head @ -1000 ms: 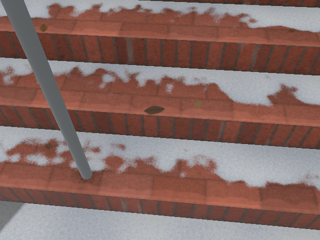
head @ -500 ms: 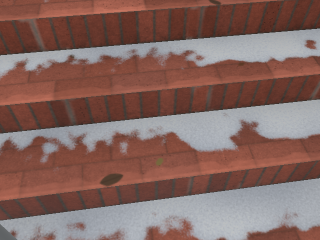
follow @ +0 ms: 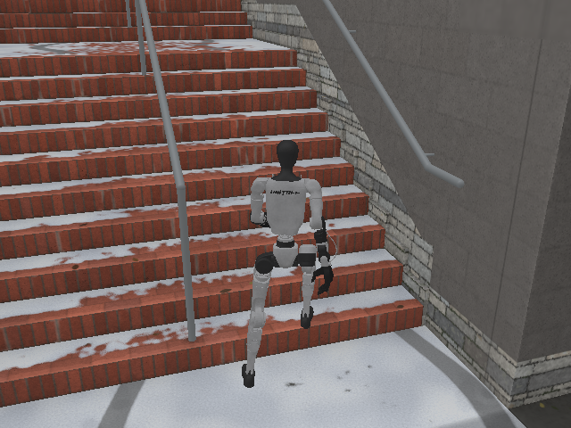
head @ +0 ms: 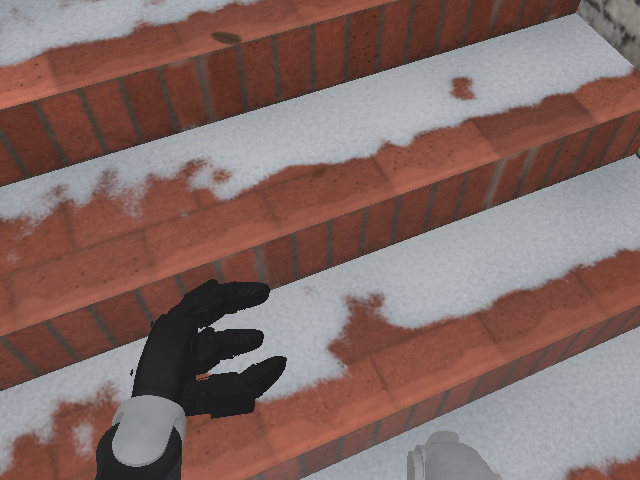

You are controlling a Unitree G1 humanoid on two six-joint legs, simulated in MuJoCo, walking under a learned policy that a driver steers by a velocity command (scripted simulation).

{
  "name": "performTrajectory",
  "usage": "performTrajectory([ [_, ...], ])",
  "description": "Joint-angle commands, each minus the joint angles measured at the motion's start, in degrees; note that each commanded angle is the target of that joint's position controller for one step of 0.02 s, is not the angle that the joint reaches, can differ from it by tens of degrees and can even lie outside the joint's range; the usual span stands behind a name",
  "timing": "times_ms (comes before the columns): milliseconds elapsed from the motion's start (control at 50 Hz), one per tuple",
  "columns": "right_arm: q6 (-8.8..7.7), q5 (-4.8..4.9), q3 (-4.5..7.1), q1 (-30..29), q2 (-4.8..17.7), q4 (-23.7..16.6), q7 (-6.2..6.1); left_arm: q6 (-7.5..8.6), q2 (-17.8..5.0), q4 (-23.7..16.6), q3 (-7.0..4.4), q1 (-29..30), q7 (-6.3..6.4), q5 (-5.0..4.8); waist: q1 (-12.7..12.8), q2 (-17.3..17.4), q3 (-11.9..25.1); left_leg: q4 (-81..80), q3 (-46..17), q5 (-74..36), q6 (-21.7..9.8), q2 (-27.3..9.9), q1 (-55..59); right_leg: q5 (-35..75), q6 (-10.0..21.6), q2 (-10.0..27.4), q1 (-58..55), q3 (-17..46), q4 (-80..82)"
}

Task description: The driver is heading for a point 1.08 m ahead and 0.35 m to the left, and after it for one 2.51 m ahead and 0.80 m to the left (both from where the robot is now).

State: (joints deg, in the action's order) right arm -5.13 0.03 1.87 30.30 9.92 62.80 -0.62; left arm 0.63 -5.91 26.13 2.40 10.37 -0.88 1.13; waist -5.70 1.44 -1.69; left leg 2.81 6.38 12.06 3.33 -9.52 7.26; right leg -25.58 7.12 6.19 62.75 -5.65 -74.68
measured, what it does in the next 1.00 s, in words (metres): climbs, turning left: left foot 0.15 m higher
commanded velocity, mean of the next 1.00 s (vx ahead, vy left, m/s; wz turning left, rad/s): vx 0.50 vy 0.00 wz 0.28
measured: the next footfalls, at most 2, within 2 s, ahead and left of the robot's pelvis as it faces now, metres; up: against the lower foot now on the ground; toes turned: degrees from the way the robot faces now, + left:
left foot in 0.68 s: +0.49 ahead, -0.05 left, +0.30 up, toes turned +15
right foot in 1.12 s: +0.88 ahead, -0.11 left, +0.45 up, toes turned +20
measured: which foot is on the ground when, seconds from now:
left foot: down 0.00-0.02, up 0.04-0.66, down 0.68-1.00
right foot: down 0.00-0.68, up 0.70-1.00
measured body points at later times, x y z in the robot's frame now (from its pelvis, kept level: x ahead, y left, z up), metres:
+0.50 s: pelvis +0.25 -0.10 +0.15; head +0.26 -0.13 +0.60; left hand +0.13 +0.09 +0.01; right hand +0.44 -0.23 +0.02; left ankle +0.34 +0.03 -0.29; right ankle +0.18 -0.13 -0.59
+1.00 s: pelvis +0.56 -0.07 +0.29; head +0.58 -0.07 +0.74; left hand +0.75 +0.15 +0.25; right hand +0.58 -0.31 +0.14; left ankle +0.45 -0.06 -0.44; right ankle +0.70 -0.16 -0.15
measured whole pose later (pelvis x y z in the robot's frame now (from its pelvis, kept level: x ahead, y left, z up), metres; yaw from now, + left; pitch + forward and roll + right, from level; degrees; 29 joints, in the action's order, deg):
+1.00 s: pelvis +0.56 -0.07 +0.29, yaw +21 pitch +4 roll -1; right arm -5.8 -1.1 1.4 27.1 10.3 59.6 -0.3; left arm 3.1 -2.7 30.9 3.3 -0.3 1.9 3.4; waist -2.5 1.3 3.2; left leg 29.7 -3.7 23.5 -7.4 8.1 -10.0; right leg -22.6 5.0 5.2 75.9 0.5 -114.8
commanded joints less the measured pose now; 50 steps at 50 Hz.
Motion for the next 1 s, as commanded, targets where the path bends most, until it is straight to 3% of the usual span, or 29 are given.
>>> performTrajectory([
  [20,-2.49,3.33,4.22,-5.94,18.68,-7.39,3.19,0.21,-10.61,7.25,-5.33,-33.21,0.27,-0.44,19.48,7.47,28.80,38.61,-3.53,-67.37,-8.18,-2.14,-18.29,8.72,1.81,-6.96,-62.45,6.30,20.43],
  [40,-2.84,3.40,2.52,-4.25,9.33,-12.19,4.45,1.43,-21.63,10.61,-8.41,-37.95,1.04,0.96,17.61,-23.07,33.47,67.67,-6.04,-1.95,-3.80,10.59,-38.41,17.64,4.18,14.95,-73.43,41.27,42.23],
  [60,-2.48,0.38,3.21,0.21,7.80,-10.15,4.05,0.36,-22.45,11.07,-9.33,-32.69,1.41,0.11,14.10,-20.93,37.76,91.91,-19.40,1.72,-4.62,14.13,-37.27,12.18,0.70,16.44,-65.47,55.19,52.33],
  [80,-0.92,-0.58,2.83,-0.57,2.18,-11.75,2.78,0.46,-20.11,11.68,-8.42,-25.14,0.85,0.42,7.81,-15.45,28.31,99.44,-20.14,-1.33,-4.43,11.54,-42.11,-3.30,-0.59,16.84,-55.11,49.45,52.89],
  [100,0.18,-1.56,2.45,-3.63,1.29,-13.26,1.96,0.52,-14.22,13.79,-6.91,-20.26,0.61,0.45,4.78,-8.29,17.62,98.43,-12.78,-5.41,-4.71,7.59,-45.42,-16.61,-0.65,13.85,-46.42,44.04,52.58],
  [120,0.61,-2.88,1.97,-7.61,0.01,-14.58,1.30,1.00,-8.70,16.13,-5.39,-18.02,0.93,0.53,3.73,-7.96,8.56,99.82,-11.01,-8.30,-5.39,6.42,-49.96,-17.39,-0.67,10.32,-39.06,36.84,48.43],
  [140,1.62,-3.37,1.53,-9.01,-0.68,-15.51,0.64,1.67,-6.18,18.65,-4.89,-18.51,0.68,0.68,2.69,-8.32,5.40,103.16,-12.04,-9.85,-6.75,6.72,-50.86,-14.27,-1.19,7.71,-34.83,30.89,47.77],
  [180,2.95,-1.83,0.39,-12.06,-2.59,-18.04,0.18,3.31,-3.05,24.23,-4.08,-23.07,0.12,0.97,1.92,-6.38,2.48,107.90,-12.79,-7.92,-8.62,8.55,-57.33,-9.98,-0.76,7.50,-33.27,26.03,49.58],
  [240,3.21,-2.08,-1.66,-15.80,-6.17,-20.85,-0.25,5.23,-2.21,30.01,-4.00,-29.50,-0.12,0.48,1.03,-3.34,0.65,109.18,-15.67,-7.24,-9.41,9.60,-67.70,1.22,-2.30,6.67,-36.69,19.01,51.85],
  [280,3.42,-1.95,-1.15,-18.12,-2.74,-20.60,-0.18,6.03,-4.03,29.43,-3.75,-28.24,0.24,0.25,1.03,-1.01,0.49,100.39,-12.58,-12.93,-7.78,10.74,-67.18,5.62,-3.78,5.58,-36.10,14.05,55.36],
  [340,3.71,-0.88,-1.57,-19.43,-5.12,-19.04,-1.21,7.42,-5.57,32.66,-3.65,-36.58,0.20,0.71,3.71,-2.58,1.12,119.91,-11.85,-10.08,-8.62,13.50,-80.27,10.53,-4.75,8.43,-45.68,13.03,56.09],
  [400,4.28,-1.26,-2.25,-29.13,-5.81,-22.31,-1.80,8.06,-6.03,35.05,-3.57,-41.49,0.40,0.93,6.08,-2.11,-2.32,120.95,-9.87,-5.86,-9.99,13.13,-89.51,9.97,-7.48,7.49,-51.09,9.58,58.20],
  [480,5.30,-1.05,-3.78,-39.27,-7.24,-25.84,-0.82,8.02,-3.83,38.94,-2.85,-49.69,2.07,0.20,9.40,-5.33,-3.06,109.32,-1.94,-3.61,-10.34,12.92,-88.23,21.74,-9.16,4.39,-54.80,3.84,60.70],
  [520,5.72,-0.61,-4.06,-40.23,-7.36,-26.38,-0.49,7.78,-5.26,40.63,-3.32,-52.87,3.92,0.04,9.12,-7.78,-1.60,105.60,-1.97,0.17,-11.20,10.91,-89.45,30.73,-8.06,6.63,-62.90,4.36,62.56],
  [540,6.11,-0.29,-4.44,-40.37,-6.70,-26.12,0.08,7.19,-7.15,40.27,-3.60,-53.50,4.66,0.11,9.55,-8.30,-0.73,101.81,2.89,4.47,-11.35,10.30,-87.33,38.65,-5.99,7.55,-65.71,3.00,66.98],
  [580,6.41,-0.10,-4.97,-41.44,-6.26,-25.99,0.67,5.99,-5.87,40.38,-3.25,-51.86,5.67,-0.74,8.49,-5.27,-0.81,87.44,6.53,11.06,-12.24,9.53,-77.57,54.07,-4.80,5.76,-68.06,-2.82,68.19],
  [600,6.54,1.40,-5.67,-37.92,-7.58,-23.52,0.50,5.80,-5.42,38.74,-2.46,-47.18,6.53,-2.42,4.93,-3.49,3.41,80.78,9.15,11.62,-14.34,12.86,-62.97,80.78,-5.95,4.71,-63.81,-8.69,64.68],
  [620,6.67,2.75,-5.54,-34.26,-5.39,-22.39,0.09,6.11,-7.93,36.68,-2.61,-47.41,6.64,-3.22,4.45,-6.38,4.60,72.55,15.47,17.77,-14.71,16.55,-51.96,107.98,-4.36,7.14,-60.38,-8.74,59.46],
  [660,7.43,1.74,-3.75,-21.97,-1.56,-18.28,-0.71,6.23,-13.12,35.65,-3.80,-48.85,6.84,-2.86,-0.73,-15.13,10.29,65.49,15.97,22.36,-17.13,20.75,-39.65,129.88,-3.10,11.87,-64.33,-7.43,41.04],
  [680,6.92,0.52,-2.65,-15.18,1.29,-16.78,-0.29,6.13,-15.62,33.06,-4.70,-45.20,6.05,-3.01,-4.12,-16.89,13.91,57.23,7.94,21.24,-19.63,19.72,-31.24,122.17,-3.40,11.94,-61.76,-7.11,27.49],
  [700,6.01,-0.47,-0.83,-10.35,5.79,-16.03,0.05,6.20,-15.20,28.55,-5.04,-40.78,5.21,-1.71,-6.70,-10.36,15.81,45.51,-12.93,24.05,-24.46,13.71,-17.01,93.79,-4.29,7.47,-44.20,-6.07,8.04],
  [720,6.40,-0.67,1.42,-9.76,9.97,-13.83,-0.73,6.40,-11.07,23.70,-4.57,-31.01,2.24,-0.44,-7.63,6.61,14.73,22.79,-47.48,22.66,-33.61,0.46,-12.50,16.09,-7.40,-10.81,-23.35,-4.01,-20.73],
  [740,5.84,-1.02,2.16,-14.15,10.18,-14.07,-1.30,6.56,-10.22,19.07,-5.18,-27.17,0.57,1.72,-2.72,-0.32,11.87,15.22,-59.61,29.56,-31.30,-1.40,-16.08,16.38,-5.09,-8.17,-15.02,10.44,-32.65],
  [780,4.26,-2.08,1.16,-14.22,5.12,-10.49,-1.55,7.01,-4.79,13.64,-3.55,-25.06,-0.09,1.70,4.44,-7.00,-0.35,15.63,-47.47,24.37,-24.27,-0.20,-28.14,19.28,-2.86,-6.27,-7.64,10.37,-37.11],
  [820,1.98,-2.54,0.14,-15.67,0.78,-8.64,-0.95,5.50,-0.88,11.31,-2.09,-26.33,1.59,1.26,9.36,-7.62,-3.30,17.34,-35.64,9.39,-21.45,3.23,-33.06,14.51,-2.19,-5.89,-1.84,9.79,-48.57],
  [860,0.39,-1.67,-0.07,-14.06,1.49,-5.99,0.40,3.10,2.12,9.97,-0.58,-25.81,2.29,1.72,11.46,-6.25,-5.60,18.91,-24.45,4.51,-17.36,6.29,-35.06,12.13,-1.24,-3.78,3.74,9.79,-46.21],
  [900,-1.17,-1.56,-0.29,-12.28,2.42,-7.21,0.70,2.48,0.12,8.70,-0.64,-21.22,2.83,1.89,9.64,-5.88,-6.37,17.56,-22.40,-0.40,-17.15,7.92,-38.29,13.68,-2.62,-2.74,2.51,5.37,-37.53],
  [940,-2.06,-1.56,-0.01,-3.68,4.70,-5.63,0.91,2.40,2.88,3.19,0.60,-11.37,3.39,2.07,4.98,1.48,-4.15,15.14,-27.45,-8.17,-18.35,5.10,-27.88,5.06,-2.73,-3.12,15.84,1.78,-51.74],
  [1000,-1.22,-0.74,0.90,2.64,6.89,-4.08,-0.79,3.29,1.89,-4.99,1.73,3.00,2.29,2.66,0.93,2.36,-4.06,10.27,-27.73,-5.44,-17.64,6.40,-21.04,-3.29,-1.73,-1.03,17.49,3.20,-31.92],
])
Velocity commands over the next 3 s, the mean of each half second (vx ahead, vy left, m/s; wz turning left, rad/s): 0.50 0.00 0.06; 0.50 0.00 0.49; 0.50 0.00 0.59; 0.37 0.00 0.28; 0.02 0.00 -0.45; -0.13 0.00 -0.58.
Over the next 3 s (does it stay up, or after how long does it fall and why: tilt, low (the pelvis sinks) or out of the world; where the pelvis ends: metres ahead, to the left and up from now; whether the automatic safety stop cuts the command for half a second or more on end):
stays up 1.14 0.41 0.74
